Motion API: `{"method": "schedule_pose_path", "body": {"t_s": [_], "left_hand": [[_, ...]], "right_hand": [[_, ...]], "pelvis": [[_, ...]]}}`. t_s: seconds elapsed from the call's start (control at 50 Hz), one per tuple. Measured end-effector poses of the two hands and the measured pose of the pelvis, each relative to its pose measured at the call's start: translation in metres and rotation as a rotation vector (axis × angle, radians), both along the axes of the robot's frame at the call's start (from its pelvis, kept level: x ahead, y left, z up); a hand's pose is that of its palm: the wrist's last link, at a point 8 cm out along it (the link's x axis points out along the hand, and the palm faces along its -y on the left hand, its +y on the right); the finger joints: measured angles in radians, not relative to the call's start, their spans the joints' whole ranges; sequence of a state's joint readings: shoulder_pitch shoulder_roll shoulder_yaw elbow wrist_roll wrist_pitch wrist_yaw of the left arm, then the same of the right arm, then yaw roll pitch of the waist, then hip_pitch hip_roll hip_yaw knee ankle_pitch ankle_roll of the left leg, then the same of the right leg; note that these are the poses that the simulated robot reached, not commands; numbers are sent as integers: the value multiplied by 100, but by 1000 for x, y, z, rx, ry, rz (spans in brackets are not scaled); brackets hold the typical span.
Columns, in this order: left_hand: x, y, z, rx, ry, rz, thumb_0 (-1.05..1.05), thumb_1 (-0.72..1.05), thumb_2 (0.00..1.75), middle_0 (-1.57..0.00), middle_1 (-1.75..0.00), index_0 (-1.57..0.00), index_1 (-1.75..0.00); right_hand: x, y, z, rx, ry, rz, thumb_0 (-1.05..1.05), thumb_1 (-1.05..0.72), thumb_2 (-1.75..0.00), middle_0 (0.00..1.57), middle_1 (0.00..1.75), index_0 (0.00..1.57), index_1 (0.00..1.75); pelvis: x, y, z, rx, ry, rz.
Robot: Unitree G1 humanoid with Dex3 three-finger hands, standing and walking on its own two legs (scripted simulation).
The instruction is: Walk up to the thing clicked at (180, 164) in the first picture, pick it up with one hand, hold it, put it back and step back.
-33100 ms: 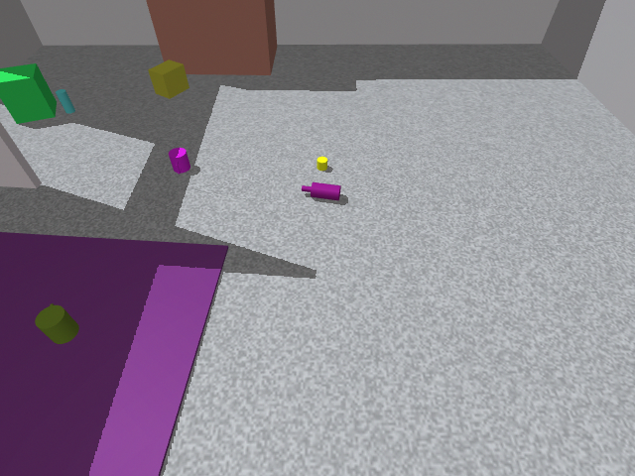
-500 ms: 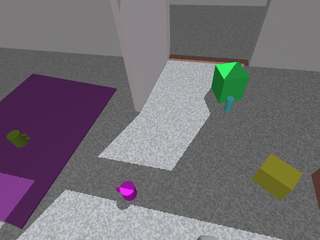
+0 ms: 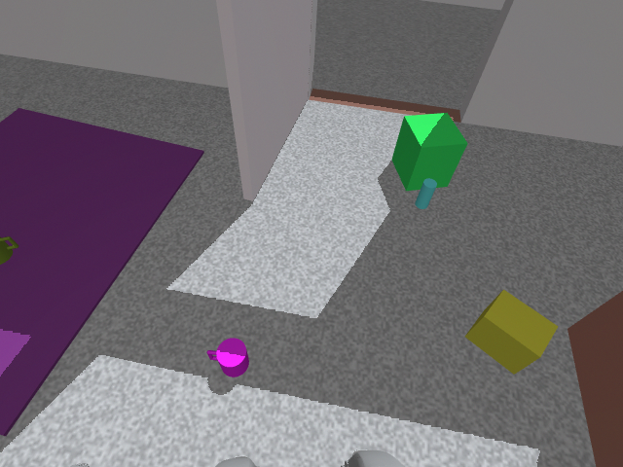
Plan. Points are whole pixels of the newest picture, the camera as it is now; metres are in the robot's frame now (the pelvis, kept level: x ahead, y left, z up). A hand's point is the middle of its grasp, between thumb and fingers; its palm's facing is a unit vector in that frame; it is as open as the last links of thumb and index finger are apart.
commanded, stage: walk up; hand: left
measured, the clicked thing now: (227, 357) +0.50 +0.22 -0.70
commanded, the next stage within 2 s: stand in 0.78 s
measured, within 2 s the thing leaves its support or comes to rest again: neither
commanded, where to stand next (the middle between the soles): +0.10 -0.03 m, yaw -2 degrees
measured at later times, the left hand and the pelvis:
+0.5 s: hand out of the picture +0.09 +0.24 -0.13, palm faces -0.07 -0.92 -0.39, open 7.4 cm; pelvis +0.00 -0.03 +0.01, yaw -3 degrees
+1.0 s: hand (142, 466) +0.15 +0.22 -0.12, palm faces -0.06 -0.94 -0.33, open 7.4 cm; pelvis +0.02 -0.02 +0.03, yaw -3 degrees
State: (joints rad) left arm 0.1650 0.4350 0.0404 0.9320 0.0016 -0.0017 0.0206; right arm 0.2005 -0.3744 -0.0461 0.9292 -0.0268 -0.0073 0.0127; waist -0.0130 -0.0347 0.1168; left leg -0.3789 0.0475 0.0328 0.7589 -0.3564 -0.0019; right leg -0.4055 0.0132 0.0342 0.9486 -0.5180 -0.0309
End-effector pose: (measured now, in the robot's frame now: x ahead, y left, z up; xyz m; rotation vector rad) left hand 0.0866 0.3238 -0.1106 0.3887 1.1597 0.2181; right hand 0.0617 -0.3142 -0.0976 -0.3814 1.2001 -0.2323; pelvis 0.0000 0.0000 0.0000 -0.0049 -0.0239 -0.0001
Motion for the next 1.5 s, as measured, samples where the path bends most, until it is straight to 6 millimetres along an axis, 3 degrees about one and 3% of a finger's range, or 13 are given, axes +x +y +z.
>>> {"method": "schedule_pose_path", "body": {"t_s": [0.12,0.2,0.28,0.38,0.54,0.74,0.96,1.16,1.34,1.5], "left_hand": [[-7,-22,-1,-32,37,-38,0,91,90,-21,-30,-20,-30],[-13,-26,2,-53,47,-39,0,91,90,-21,-30,-20,-30],[-7,-23,1,-52,38,-26,0,91,90,-21,-30,-20,-30],[4,-27,8,-34,-5,-37,0,91,90,-21,-30,-20,-30],[1,-44,19,-22,24,-40,0,91,90,-21,-30,-20,-30],[37,-60,26,-70,-9,-42,0,91,90,-21,-30,-20,-30],[62,-58,30,-90,-40,-47,0,91,90,-21,-30,-20,-30],[44,-46,30,-79,8,-25,0,91,90,-21,-30,-20,-30],[22,-38,27,-69,70,-4,0,91,90,-21,-29,-20,-30],[18,-37,26,-69,85,-7,0,91,90,-21,-29,-20,-30]], "right_hand": [[-2,-12,-1,-9,-19,-19,1,-90,-90,21,30,21,30],[1,-11,4,-6,-44,-25,1,-90,-90,21,30,21,30],[0,-10,3,-8,-76,-24,1,-90,-90,21,30,21,30],[-8,-17,2,6,-65,-21,1,-90,-90,21,30,21,30],[-10,-30,-6,43,-32,-58,1,-90,-90,21,30,21,30],[-11,-17,-1,73,49,-52,1,-91,-90,21,30,21,30],[20,-6,12,68,-7,-54,1,-91,-90,21,30,21,30],[36,3,18,76,-34,-44,1,-91,-90,21,30,21,30],[32,7,16,81,-3,-51,1,-91,-90,21,30,21,30],[26,9,14,83,16,-63,1,-91,-90,21,30,21,30]], "pelvis": [[-1,-6,2,-29,-11,-23],[3,-5,6,11,-16,-37],[3,-3,4,20,-27,-42],[0,-16,5,13,-32,-52],[2,-28,11,18,-28,-49],[14,-27,25,15,-11,-36],[23,-20,33,6,-18,-48],[22,-14,36,4,-15,-52],[23,-10,37,4,-8,-54],[24,-8,37,4,-4,-55]]}}
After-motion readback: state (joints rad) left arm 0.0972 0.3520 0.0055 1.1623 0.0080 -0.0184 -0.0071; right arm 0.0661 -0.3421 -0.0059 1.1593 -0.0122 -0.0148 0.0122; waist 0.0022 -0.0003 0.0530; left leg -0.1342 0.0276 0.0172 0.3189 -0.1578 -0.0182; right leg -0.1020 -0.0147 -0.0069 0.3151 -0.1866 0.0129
